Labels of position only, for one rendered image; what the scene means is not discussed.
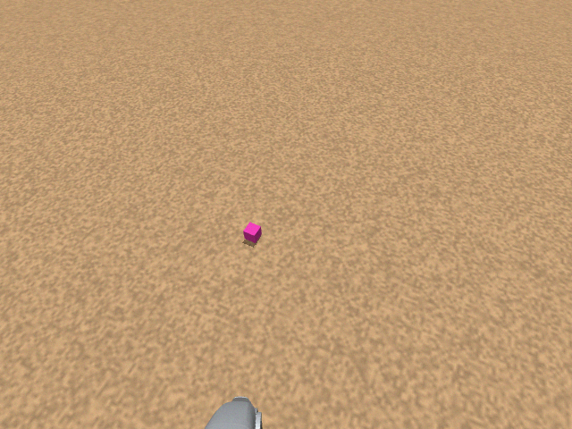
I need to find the cube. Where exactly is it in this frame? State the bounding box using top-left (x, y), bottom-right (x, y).
top-left (243, 222), bottom-right (262, 243)

